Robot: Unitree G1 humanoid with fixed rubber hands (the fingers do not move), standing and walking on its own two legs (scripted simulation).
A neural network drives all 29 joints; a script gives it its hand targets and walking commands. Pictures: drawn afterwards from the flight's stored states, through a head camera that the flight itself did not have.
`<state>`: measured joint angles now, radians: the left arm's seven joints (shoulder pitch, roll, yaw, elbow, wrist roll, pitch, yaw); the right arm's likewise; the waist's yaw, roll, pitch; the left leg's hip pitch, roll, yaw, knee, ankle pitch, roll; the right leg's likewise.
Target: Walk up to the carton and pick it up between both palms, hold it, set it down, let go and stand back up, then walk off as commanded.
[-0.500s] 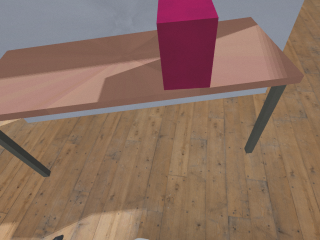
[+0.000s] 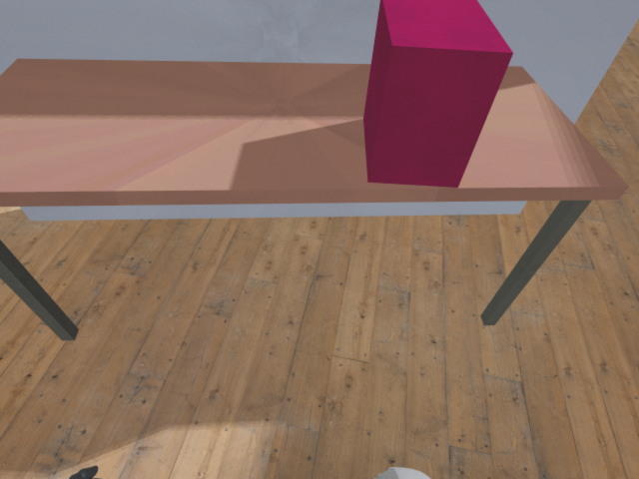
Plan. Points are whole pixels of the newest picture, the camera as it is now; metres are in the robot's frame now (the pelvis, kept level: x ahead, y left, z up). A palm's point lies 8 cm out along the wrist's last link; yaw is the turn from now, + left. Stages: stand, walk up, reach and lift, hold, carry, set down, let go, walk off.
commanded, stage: walk up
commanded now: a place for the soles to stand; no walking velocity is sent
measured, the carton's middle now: (420, 93) +0.83 -0.21 +0.07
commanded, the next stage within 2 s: none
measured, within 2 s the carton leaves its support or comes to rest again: neither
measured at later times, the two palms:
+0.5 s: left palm (160, 451) +0.19 +0.21 -0.04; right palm out of the picture +0.12 -0.44 -0.10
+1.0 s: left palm (121, 446) +0.20 +0.27 -0.09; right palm (612, 434) +0.21 -0.38 -0.08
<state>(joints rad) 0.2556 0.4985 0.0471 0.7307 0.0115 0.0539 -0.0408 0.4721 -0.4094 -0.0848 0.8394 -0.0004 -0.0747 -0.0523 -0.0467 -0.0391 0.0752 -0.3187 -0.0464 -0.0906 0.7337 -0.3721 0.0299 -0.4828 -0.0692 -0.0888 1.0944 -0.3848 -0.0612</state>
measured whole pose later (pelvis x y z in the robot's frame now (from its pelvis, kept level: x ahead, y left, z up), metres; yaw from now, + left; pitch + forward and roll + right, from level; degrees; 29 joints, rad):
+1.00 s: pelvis +0.11 -0.05 +0.00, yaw +1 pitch -3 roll +1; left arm 0.23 0.44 0.05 0.73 0.01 0.01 -0.01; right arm 0.26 -0.41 -0.08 0.82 0.00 -0.08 -0.05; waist 0.03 -0.04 0.09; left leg -0.34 -0.04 -0.11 0.70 -0.33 -0.01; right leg -0.29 -0.04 -0.07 0.84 -0.48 -0.07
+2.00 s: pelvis +0.09 -0.08 +0.00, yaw +2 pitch -2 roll +1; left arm 0.22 0.45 0.05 0.77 0.01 0.02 -0.02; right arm 0.19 -0.41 -0.07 0.85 0.00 -0.04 -0.05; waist 0.03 -0.03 0.10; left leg -0.36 -0.03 -0.09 0.71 -0.32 -0.01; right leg -0.30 -0.04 -0.10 0.74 -0.41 -0.05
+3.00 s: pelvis +0.19 -0.24 +0.03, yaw -2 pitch +1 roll +6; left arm 0.28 0.45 0.05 0.76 0.02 -0.01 -0.02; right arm 0.29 -0.44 -0.07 0.86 0.00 -0.04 -0.06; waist 0.05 -0.04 0.10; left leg -0.46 -0.03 -0.11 1.09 -0.36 0.00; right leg -0.18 0.04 -0.07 0.45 -0.28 -0.02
